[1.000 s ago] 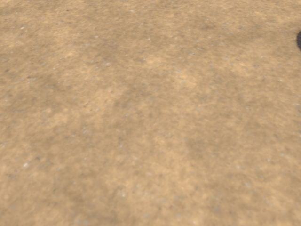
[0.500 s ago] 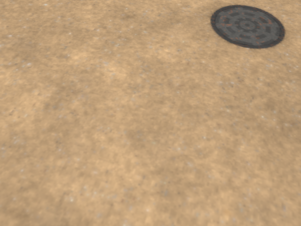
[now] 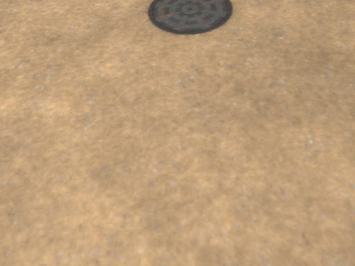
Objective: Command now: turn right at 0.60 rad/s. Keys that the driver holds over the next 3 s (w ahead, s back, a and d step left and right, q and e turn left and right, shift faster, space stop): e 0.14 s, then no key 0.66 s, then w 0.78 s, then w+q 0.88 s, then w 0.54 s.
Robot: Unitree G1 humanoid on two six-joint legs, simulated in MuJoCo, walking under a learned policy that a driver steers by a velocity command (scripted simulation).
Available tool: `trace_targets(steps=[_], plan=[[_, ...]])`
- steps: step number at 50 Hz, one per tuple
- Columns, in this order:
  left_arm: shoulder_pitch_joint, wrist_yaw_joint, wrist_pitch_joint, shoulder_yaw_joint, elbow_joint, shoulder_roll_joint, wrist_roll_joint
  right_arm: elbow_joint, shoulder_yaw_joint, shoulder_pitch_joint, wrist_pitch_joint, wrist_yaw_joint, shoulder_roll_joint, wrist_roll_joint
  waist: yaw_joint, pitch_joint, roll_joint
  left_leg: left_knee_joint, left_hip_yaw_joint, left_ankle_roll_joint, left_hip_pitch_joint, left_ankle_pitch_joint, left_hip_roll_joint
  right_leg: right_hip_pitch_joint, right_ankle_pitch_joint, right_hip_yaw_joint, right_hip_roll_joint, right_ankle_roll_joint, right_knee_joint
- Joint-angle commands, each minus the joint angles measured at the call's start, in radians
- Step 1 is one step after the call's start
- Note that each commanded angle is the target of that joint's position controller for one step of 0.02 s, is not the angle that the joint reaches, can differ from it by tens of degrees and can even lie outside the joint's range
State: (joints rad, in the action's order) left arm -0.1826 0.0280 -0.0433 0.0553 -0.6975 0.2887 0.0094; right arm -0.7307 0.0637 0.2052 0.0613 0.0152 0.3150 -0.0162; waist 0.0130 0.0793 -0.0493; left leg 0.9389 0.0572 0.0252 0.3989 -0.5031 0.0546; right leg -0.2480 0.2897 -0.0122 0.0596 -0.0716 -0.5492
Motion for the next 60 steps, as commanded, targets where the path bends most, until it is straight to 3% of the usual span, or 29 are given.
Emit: trace_targets(steps=[1, 2, 4, 9, 14, 18, 20, 21, 22, 23, 24, 26, 30, 32, 34, 35, 37, 40, 42, 45, 48, 50, 52, 54, 55, 56, 57, 58, 60], plan=[[0.01, -0.025, 0.006, 0.041, 0.051, 0.159, -0.007, 0.08, 0.023, -0.026, -0.016, -0.001, 0.1, -0.001, -0.009, -0.053, 0.181, 0.123, -0.088, 0.005, 0.186, 0.083, 0.004, 0.14, -0.434, -0.296, -0.24, -0.144, 0.238], [0.015, -0.029, 0.006, 0.037, 0.054, 0.148, -0.007, 0.063, 0.025, 0.001, -0.017, -0.005, 0.106, -0.013, -0.006, -0.083, 0.191, 0.14, -0.078, 0.012, 0.163, 0.116, -0.009, 0.152, -0.504, -0.274, -0.214, -0.14, 0.226], [-0.014, -0.025, 0.01, 0.039, 0.047, 0.158, -0.009, 0.056, 0.023, 0.014, -0.013, -0.012, 0.096, -0.009, -0.008, -0.121, 0.151, 0.142, -0.078, 0.021, 0.152, 0.136, -0.024, 0.17, -0.528, -0.277, -0.209, -0.141, 0.216], [-0.068, -0.025, 0.013, 0.043, 0.031, 0.165, 0.001, 0.066, 0.017, -0.022, -0.001, -0.005, 0.078, -0.004, -0.039, -0.101, 0.169, 0.015, -0.087, 0.026, 0.176, 0.13, -0.033, 0.186, -0.379, -0.35, -0.215, -0.158, 0.23], [-0.078, -0.028, 0.015, 0.034, 0.012, 0.159, 0.015, 0.067, 0.007, -0.044, -0.008, 0.001, 0.062, 0.003, -0.051, -0.102, 0.163, -0.113, -0.081, -0.001, 0.063, 0.103, -0.049, 0.132, -0.395, -0.376, -0.219, -0.161, 0.206], [-0.043, -0.03, 0.012, 0.024, -0.004, 0.151, 0.018, 0.057, 0.0, -0.018, -0.015, 0.009, 0.054, 0.015, -0.032, -0.103, 0.166, -0.271, -0.069, -0.03, -0.088, 0.093, -0.074, 0.077, -0.461, -0.404, -0.211, -0.137, 0.173], [-0.005, -0.037, 0.011, 0.012, -0.013, 0.131, 0.003, 0.032, -0.01, 0.044, -0.027, 0.016, 0.028, 0.011, 0.02, -0.105, 0.137, -0.531, -0.065, -0.048, -0.248, 0.251, -0.074, 0.021, -0.413, -0.397, -0.176, -0.085, 0.135], [-0.015, -0.04, 0.016, -0.001, -0.016, 0.097, -0.001, 0.03, -0.013, 0.05, -0.04, 0.023, 0.04, -0.002, 0.017, -0.116, 0.085, -0.637, -0.144, -0.058, -0.348, 0.347, 0.002, -0.04, -0.284, -0.385, -0.141, -0.03, 0.113], [-0.071, -0.04, 0.022, -0.017, -0.018, 0.036, 0.002, 0.044, -0.014, 0.044, -0.055, 0.029, 0.095, -0.022, -0.016, -0.149, -0.092, -0.71, -0.364, -0.095, -0.413, 0.42, 0.214, -0.089, -0.042, -0.277, -0.048, 0.018, -0.023], [-0.077, -0.045, 0.012, -0.003, -0.029, 0.086, -0.003, 0.046, -0.005, -0.018, -0.052, 0.019, 0.146, -0.009, -0.033, -0.094, -0.154, -0.688, -0.445, -0.22, -0.242, 0.542, 0.296, -0.07, 0.189, -0.142, 0.059, 0.031, -0.05], [-0.07, -0.045, 0.005, 0.006, -0.047, 0.119, 0.009, 0.043, -0.016, -0.028, -0.056, 0.011, 0.099, -0.002, -0.024, -0.074, -0.112, -0.689, -0.428, -0.262, -0.203, 0.546, 0.285, -0.032, 0.223, -0.135, 0.025, 0.041, -0.14], [-0.055, -0.036, 0.003, 0.004, -0.072, 0.095, 0.0, 0.032, -0.034, -0.059, -0.063, 0.007, 0.056, -0.002, -0.033, -0.053, -0.094, -0.676, -0.321, -0.225, -0.197, 0.535, 0.192, -0.02, 0.167, -0.121, 0.016, 0.057, -0.156], [-0.055, -0.031, 0.003, -0.015, -0.118, 0.052, -0.001, -0.008, -0.033, -0.026, -0.062, 0.009, 0.071, 0.001, -0.018, -0.1, -0.099, -0.59, -0.235, -0.186, -0.302, 0.709, 0.123, 0.02, 0.087, -0.05, 0.001, 0.08, 0.01], [-0.058, -0.04, 0.006, -0.023, -0.142, 0.041, -0.002, -0.026, -0.029, -0.026, -0.057, 0.007, 0.078, 0.005, -0.03, -0.109, -0.08, -0.564, -0.222, -0.151, -0.282, 0.668, 0.102, 0.11, -0.095, -0.043, -0.013, 0.077, 0.185], [-0.037, -0.049, 0.017, -0.019, -0.151, 0.091, 0.015, -0.033, -0.031, -0.01, -0.062, 0.003, 0.065, 0.002, -0.011, -0.122, -0.03, -0.569, -0.223, -0.098, -0.208, 0.516, 0.078, 0.207, -0.25, -0.145, -0.099, 0.07, 0.206], [-0.019, -0.05, 0.019, -0.011, -0.172, 0.126, 0.007, -0.039, -0.031, 0.015, -0.063, -0.002, 0.054, 0.009, 0.026, -0.085, 0.055, -0.603, -0.182, -0.085, -0.206, 0.429, 0.026, 0.15, -0.282, -0.156, -0.113, 0.051, 0.159], [-0.021, -0.047, 0.026, -0.022, -0.201, 0.079, 0.001, -0.067, -0.031, -0.019, -0.057, 0.003, 0.053, 0.006, -0.008, -0.058, 0.068, -0.589, -0.163, -0.076, -0.255, 0.391, 0.018, 0.088, -0.222, -0.157, -0.107, 0.045, 0.189], [-0.029, -0.058, 0.033, -0.026, -0.244, 0.082, 0.002, -0.099, -0.029, -0.011, -0.057, 0.002, 0.055, 0.004, -0.004, -0.069, 0.087, -0.576, -0.163, -0.081, -0.278, 0.458, 0.028, 0.099, -0.248, -0.161, -0.109, 0.041, 0.21], [-0.051, -0.059, 0.031, -0.023, -0.27, 0.087, 0.005, -0.127, -0.023, 0.004, -0.054, -0.002, 0.063, 0.001, -0.004, -0.078, 0.073, -0.565, -0.145, -0.091, -0.266, 0.174, -0.007, 0.09, 0.014, -0.149, -0.083, 0.014, 0.203], [-0.071, -0.052, 0.025, -0.012, -0.273, 0.11, 0.013, -0.124, -0.02, -0.016, -0.044, -0.013, 0.065, -0.007, -0.021, 0.059, 0.079, -0.529, -0.178, -0.129, -0.092, -0.181, -0.028, -0.026, 0.438, -0.227, -0.092, -0.057, 0.22], [-0.172, -0.053, 0.044, 0.007, -0.307, 0.151, 0.01, -0.094, -0.03, -0.084, -0.073, -0.023, 0.014, -0.013, -0.068, 0.076, 0.207, -0.326, -0.054, -0.1, 0.071, 0.043, -0.091, 0.117, 0.495, -0.474, -0.251, -0.151, 0.373], [-0.166, -0.047, 0.057, 0.015, -0.306, 0.152, 0.016, -0.082, -0.023, -0.102, -0.093, -0.025, 0.039, -0.016, -0.07, 0.066, 0.195, -0.26, -0.047, -0.105, 0.095, 0.08, -0.062, 0.145, 0.393, -0.524, -0.312, -0.185, 0.409], [-0.127, -0.04, 0.068, 0.02, -0.301, 0.151, 0.012, -0.089, -0.022, -0.049, -0.11, -0.035, 0.034, -0.007, -0.025, 0.058, 0.195, -0.342, -0.037, -0.123, 0.0, 0.073, -0.052, 0.097, 0.303, -0.451, -0.29, -0.169, 0.376], [-0.045, -0.037, 0.073, 0.018, -0.28, 0.123, -0.001, -0.16, -0.017, 0.123, -0.121, -0.031, 0.022, 0.001, 0.066, 0.031, 0.156, -0.514, -0.006, -0.125, -0.345, 0.196, -0.096, -0.102, 0.2, -0.299, -0.187, -0.102, 0.278], [-0.005, -0.036, 0.083, 0.009, -0.258, 0.088, 0.005, -0.203, 0.0, 0.255, -0.127, -0.019, 0.071, -0.005, 0.121, 0.0, 0.049, -0.593, -0.143, -0.141, -0.546, 0.139, -0.014, -0.256, 0.135, -0.204, -0.116, -0.062, 0.112], [0.021, -0.027, 0.096, -0.012, -0.219, 0.012, -0.001, -0.23, 0.031, 0.392, -0.131, -0.012, 0.191, -0.011, 0.164, -0.061, -0.214, -0.781, -0.567, -0.22, -0.678, -0.149, 0.228, -0.421, 0.15, -0.029, 0.019, -0.01, -0.223], [0.039, -0.027, 0.099, 0.005, -0.212, 0.089, 0.024, -0.251, 0.028, 0.394, -0.123, -0.014, 0.174, -0.009, 0.127, -0.001, -0.146, -0.81, -0.706, -0.268, -0.597, -0.14, 0.328, -0.5, 0.231, -0.038, 0.004, -0.014, -0.394], [0.023, -0.02, 0.101, 0.007, -0.225, 0.089, 0.027, -0.224, 0.013, 0.301, -0.125, -0.016, 0.115, -0.012, 0.066, 0.058, -0.027, -0.789, -0.618, -0.269, -0.533, -0.096, 0.297, -0.514, 0.158, -0.071, -0.057, -0.028, -0.482], [-0.004, -0.001, 0.108, -0.002, -0.245, 0.053, 0.02, -0.198, -0.003, 0.209, -0.14, -0.018, 0.063, -0.011, 0.012, 0.056, 0.003, -0.809, -0.446, -0.232, -0.475, 0.101, 0.214, -0.476, 0.021, -0.046, -0.11, -0.021, -0.492]])
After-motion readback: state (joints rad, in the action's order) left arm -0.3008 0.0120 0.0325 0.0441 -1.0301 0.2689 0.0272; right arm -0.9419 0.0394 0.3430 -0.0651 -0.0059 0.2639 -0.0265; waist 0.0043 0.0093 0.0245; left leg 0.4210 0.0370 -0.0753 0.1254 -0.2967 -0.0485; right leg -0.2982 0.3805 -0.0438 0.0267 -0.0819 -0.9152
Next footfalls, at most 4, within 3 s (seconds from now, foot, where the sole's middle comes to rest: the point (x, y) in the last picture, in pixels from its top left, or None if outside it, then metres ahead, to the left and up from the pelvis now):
0.42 left None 0.07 0.11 -0.77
0.68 right None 0.01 -0.10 -0.77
1.54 right None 0.42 -0.13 -0.77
2.10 left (199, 198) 0.72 -0.01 -0.77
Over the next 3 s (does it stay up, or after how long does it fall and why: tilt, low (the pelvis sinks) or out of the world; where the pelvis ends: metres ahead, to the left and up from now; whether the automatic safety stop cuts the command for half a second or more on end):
stays up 1.06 -0.01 0.01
